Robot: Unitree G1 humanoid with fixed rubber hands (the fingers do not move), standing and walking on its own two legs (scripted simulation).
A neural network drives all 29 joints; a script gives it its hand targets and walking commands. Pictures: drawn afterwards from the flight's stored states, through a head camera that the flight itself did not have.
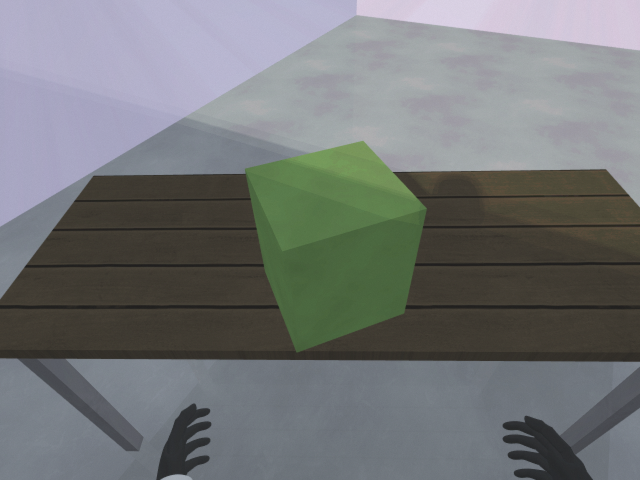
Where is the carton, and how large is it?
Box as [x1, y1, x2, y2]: [245, 141, 426, 351]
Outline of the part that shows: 363,141 245,169 265,272 296,351 305,349 403,313 426,208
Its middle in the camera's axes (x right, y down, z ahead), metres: +0.02 +0.00 +0.66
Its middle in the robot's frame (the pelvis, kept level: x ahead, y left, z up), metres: +0.49 +0.01 +0.01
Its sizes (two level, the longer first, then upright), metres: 0.210 0.200 0.250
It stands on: a table, 0.65 m high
